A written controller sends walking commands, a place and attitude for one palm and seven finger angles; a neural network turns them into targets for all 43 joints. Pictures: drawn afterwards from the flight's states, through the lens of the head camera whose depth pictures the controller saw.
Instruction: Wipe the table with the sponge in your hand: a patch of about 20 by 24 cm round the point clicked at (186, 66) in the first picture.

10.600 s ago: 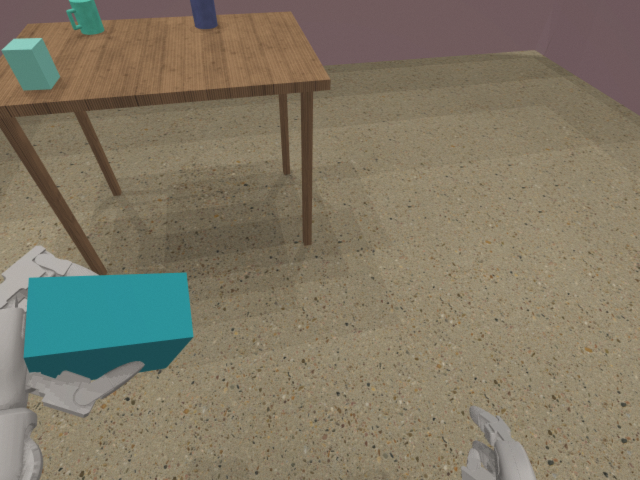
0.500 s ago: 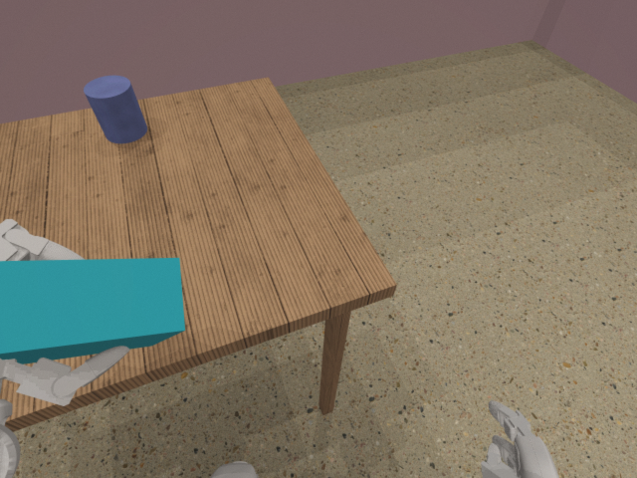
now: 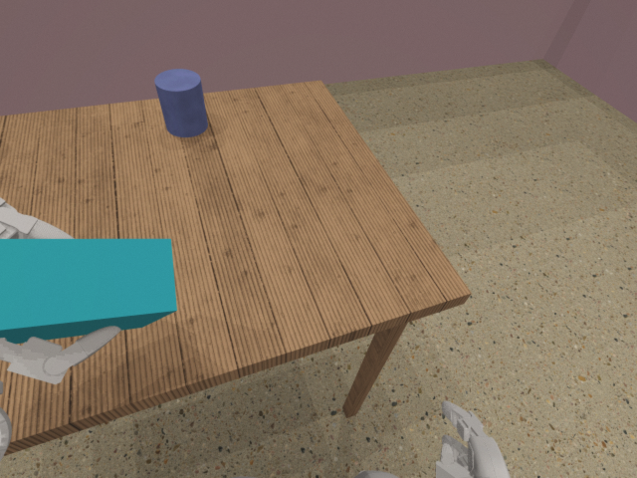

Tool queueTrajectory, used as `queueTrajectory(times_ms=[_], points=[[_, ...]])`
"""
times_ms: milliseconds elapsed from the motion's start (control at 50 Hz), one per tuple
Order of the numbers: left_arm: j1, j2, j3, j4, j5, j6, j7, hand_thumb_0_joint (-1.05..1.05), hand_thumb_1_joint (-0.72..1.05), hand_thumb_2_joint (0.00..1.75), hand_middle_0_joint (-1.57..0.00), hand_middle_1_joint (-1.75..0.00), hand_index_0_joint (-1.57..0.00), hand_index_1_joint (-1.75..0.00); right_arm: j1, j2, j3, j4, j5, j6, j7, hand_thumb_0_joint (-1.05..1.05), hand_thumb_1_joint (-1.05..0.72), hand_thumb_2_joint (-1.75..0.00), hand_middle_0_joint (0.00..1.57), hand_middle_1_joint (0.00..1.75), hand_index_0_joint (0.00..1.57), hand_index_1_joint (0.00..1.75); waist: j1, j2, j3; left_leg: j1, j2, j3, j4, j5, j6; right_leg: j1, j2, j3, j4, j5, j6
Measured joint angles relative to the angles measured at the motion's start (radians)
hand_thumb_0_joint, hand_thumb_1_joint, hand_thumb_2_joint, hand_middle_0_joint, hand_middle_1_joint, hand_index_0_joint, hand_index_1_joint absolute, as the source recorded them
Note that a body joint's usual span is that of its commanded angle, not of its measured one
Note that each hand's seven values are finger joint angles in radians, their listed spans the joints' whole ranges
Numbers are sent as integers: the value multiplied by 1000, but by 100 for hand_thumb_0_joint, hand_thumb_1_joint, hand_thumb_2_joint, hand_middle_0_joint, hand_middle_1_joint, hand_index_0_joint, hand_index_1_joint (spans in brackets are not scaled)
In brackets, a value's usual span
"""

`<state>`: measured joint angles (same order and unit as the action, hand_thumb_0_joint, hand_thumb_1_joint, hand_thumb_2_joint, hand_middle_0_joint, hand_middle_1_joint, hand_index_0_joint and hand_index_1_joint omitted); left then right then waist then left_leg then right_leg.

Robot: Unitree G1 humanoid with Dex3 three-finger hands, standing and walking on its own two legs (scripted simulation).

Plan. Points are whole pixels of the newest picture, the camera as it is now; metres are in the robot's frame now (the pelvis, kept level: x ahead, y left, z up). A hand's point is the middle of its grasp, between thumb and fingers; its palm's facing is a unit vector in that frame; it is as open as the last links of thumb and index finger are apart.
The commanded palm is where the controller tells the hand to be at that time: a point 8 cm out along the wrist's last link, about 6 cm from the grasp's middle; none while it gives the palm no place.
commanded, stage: come to a stop and stand still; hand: left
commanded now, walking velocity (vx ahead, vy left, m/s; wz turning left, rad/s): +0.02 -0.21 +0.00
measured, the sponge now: (108, 291) +0.24 +0.22 +0.16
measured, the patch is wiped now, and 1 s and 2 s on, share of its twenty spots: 0.00 0.00 0.00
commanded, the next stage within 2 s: look again from close up in 1.10 s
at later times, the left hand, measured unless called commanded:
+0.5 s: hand (36, 256) +0.25 +0.27 +0.19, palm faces +0.41 -0.80 -0.44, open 10.4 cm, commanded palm +0.17 +0.28 +0.19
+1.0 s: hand (35, 254) +0.26 +0.29 +0.18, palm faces +0.36 -0.86 -0.37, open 10.4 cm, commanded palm +0.20 +0.32 +0.19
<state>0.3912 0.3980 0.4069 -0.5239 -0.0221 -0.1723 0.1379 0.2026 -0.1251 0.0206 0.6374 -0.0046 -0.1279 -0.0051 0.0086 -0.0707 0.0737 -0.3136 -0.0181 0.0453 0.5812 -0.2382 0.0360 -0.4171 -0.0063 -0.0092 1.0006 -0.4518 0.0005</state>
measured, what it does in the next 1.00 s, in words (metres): steps on the spot: right foot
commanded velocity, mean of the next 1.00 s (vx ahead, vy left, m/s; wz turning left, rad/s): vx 0.00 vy -0.01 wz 0.00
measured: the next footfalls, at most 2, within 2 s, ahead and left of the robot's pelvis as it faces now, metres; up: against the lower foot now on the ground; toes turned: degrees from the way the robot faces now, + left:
right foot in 0.14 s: +0.04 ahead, -0.07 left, +0.00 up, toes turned -3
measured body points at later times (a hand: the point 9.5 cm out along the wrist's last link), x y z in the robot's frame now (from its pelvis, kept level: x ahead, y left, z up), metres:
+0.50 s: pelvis +0.00 +0.00 +0.01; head +0.01 +0.02 +0.46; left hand +0.22 +0.31 +0.22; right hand +0.17 -0.24 -0.06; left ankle +0.05 +0.10 -0.73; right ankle +0.00 -0.07 -0.73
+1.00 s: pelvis +0.03 +0.04 +0.01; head +0.05 +0.07 +0.46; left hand +0.23 +0.33 +0.20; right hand +0.22 -0.17 -0.05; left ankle +0.05 +0.10 -0.73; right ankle +0.00 -0.07 -0.73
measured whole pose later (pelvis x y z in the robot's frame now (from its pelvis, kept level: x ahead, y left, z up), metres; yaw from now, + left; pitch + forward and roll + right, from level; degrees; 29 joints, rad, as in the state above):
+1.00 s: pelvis +0.03 +0.04 +0.01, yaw -1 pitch +1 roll -1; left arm 0.40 0.38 0.36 -0.47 -0.04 -0.21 0.10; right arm 0.18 -0.18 0.04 0.57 0.00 -0.15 -0.02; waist 0.03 -0.03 0.03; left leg -0.25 -0.05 0.07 0.45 -0.22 0.09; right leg -0.16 0.02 -0.05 0.41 -0.26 -0.01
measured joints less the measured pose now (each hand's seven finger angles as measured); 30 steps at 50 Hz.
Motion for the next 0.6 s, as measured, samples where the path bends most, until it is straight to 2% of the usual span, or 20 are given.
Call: queueTrajectory(times_ms=[60, 120, 180, 280, 420, 440, 460, 500, 560, 600], points=[[39, -13, -18, -33, -7, -4, -6, -1, -52, 101, -68, -137, -70, -136, 19, -5, 18, -15, -5, -12, 7, 1, -90, -90, 21, 30, 21, 30, 0, 15, -28, 27, 10, 6, -77, 39, 2, 67, 35, -49, -206, 36, -11], [67, 5, -28, -28, -11, -9, -16, -1, -52, 101, -68, -137, -70, -136, 28, -18, 28, -38, -4, -10, -2, 1, -90, -90, 21, 30, 21, 30, -2, 30, -54, 33, 7, 16, -108, 56, 3, 170, 49, -63, -455, 120, -17], [57, 13, -32, 36, -9, -2, -26, -1, -52, 101, -68, -137, -70, -136, 13, -37, 25, -38, -5, 5, -18, 1, -90, -90, 21, 30, 21, 30, -3, 64, -62, 38, 16, 18, -114, 57, -4, 222, 64, -62, -575, 238, -56], [62, -27, -52, 104, -21, 42, -20, -1, -52, 101, -68, -137, -70, -136, 16, -74, 11, -37, 4, 21, -28, 1, -90, -90, 21, 30, 21, 30, -2, 102, -90, 37, 31, 13, -119, 59, -9, 239, 86, -57, -621, 256, -75], [61, -59, -98, 85, -19, 57, -7, -1, -52, 101, -68, -137, -70, -136, 19, -103, -10, -23, 5, 23, -50, 1, -90, -90, 21, 30, 21, 30, 1, 81, -85, 60, 26, 15, -127, 53, -1, 253, 80, -54, -612, 241, -70], [13, -25, -89, 91, 16, 54, -31, -1, -52, 101, -68, -137, -70, -136, 32, -102, -21, -32, 0, 11, -53, 1, -90, -90, 21, 30, 20, 30, 16, 80, -76, 49, 30, 9, -116, 51, -1, 252, 85, -60, -616, 243, -63], [-61, 26, -67, 126, 33, 23, -52, -1, -52, 101, -69, -137, -70, -136, 40, -100, -24, -33, -1, 0, -54, 1, -90, -90, 21, 30, 20, 30, 33, 70, -68, 31, 33, 3, -105, 50, -3, 238, 87, -67, -613, 245, -62], [-169, 80, -12, 210, 14, -29, -63, -1, -52, 101, -69, -137, -70, -136, 29, -101, -18, -33, 5, -3, -39, 1, -90, -90, 20, 30, 20, 30, 48, 59, -48, 11, 39, 6, -94, 53, -5, 218, 92, -65, -606, 251, -68], [-149, 50, 38, 202, -27, -40, -41, -1, -52, 101, -68, -137, -70, -136, 7, -108, -20, -52, 18, -9, -5, 1, -90, -90, 21, 30, 20, 30, 26, 65, -27, 15, 35, 29, -100, 52, 2, 202, 85, -43, -584, 246, -59], [-70, 12, 15, 143, -35, -49, -37, -1, -52, 101, -68, -137, -70, -136, 10, -110, -24, -64, 18, -16, 4, 1, -90, -90, 21, 30, 20, 30, 9, 73, -28, 20, 27, 41, -105, 48, 11, 198, 76, -31, -573, 236, -50]])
